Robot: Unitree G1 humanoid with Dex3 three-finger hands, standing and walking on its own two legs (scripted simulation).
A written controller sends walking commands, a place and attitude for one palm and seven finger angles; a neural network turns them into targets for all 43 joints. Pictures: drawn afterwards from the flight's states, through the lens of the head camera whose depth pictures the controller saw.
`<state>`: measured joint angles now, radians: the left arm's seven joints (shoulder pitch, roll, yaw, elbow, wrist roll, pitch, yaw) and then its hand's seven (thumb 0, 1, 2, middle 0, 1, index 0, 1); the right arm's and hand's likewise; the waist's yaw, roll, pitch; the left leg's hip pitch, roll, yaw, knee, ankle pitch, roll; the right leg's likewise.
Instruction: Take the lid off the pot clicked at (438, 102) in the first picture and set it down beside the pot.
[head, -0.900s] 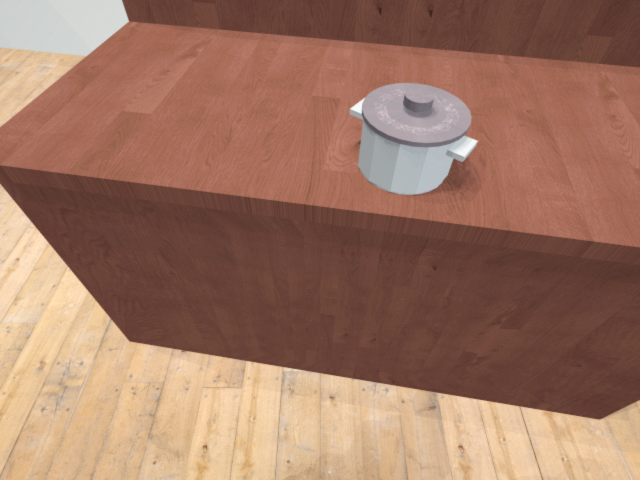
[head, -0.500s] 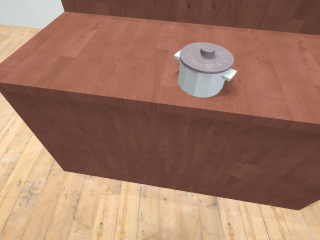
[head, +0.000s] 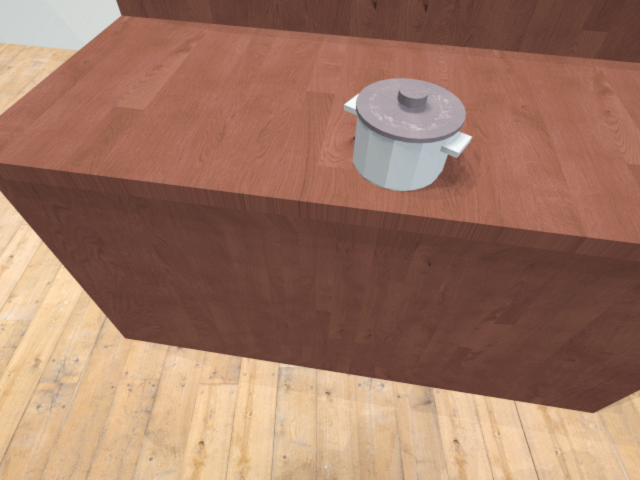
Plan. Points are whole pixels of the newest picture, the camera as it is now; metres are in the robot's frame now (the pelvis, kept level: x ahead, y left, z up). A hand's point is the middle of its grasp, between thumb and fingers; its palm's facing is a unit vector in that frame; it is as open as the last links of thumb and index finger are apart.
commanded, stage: take the last steps up to it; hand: left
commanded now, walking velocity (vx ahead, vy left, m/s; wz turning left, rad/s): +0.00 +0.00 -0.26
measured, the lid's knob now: (412, 95) +0.64 -0.10 +0.15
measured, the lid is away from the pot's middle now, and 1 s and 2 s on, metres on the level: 0.00 0.00 0.00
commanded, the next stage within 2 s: come to a stop and stand still in 0.52 s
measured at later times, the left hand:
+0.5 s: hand out of the picture +0.10 +0.11 -0.17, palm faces -0.05 -0.97 -0.22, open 7.4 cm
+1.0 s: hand (282, 390) +0.28 +0.08 -0.17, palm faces -0.10 -0.97 -0.24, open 7.4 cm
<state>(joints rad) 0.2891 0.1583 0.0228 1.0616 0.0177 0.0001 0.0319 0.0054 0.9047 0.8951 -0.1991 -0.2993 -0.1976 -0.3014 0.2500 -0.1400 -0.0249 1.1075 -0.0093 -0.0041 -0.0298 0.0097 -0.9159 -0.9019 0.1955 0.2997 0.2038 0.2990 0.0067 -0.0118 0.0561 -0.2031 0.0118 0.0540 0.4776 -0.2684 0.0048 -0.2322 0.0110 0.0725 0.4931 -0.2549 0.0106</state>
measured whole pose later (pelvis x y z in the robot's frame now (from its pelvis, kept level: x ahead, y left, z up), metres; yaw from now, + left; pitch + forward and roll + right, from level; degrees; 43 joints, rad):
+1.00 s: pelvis +0.15 -0.10 +0.00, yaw -9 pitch +1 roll -1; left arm 0.15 0.22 0.08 0.88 0.01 0.04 0.04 0.01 0.91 0.90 -0.20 -0.30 -0.20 -0.30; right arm 0.13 -0.14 -0.05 0.95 -0.03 0.03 -0.04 -0.01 -0.94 -0.90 0.20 0.30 0.21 0.30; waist -0.01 -0.02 0.11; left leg -0.33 0.07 0.07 0.51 -0.19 0.01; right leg -0.42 -0.01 0.06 0.95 -0.50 0.03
